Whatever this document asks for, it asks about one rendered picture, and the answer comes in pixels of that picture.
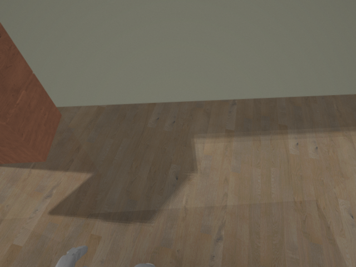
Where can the cupboard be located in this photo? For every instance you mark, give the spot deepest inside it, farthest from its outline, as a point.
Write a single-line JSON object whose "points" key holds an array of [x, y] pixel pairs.
{"points": [[28, 117]]}

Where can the robot left hand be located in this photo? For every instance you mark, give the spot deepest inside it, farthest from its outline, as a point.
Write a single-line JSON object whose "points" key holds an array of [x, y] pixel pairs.
{"points": [[72, 256]]}

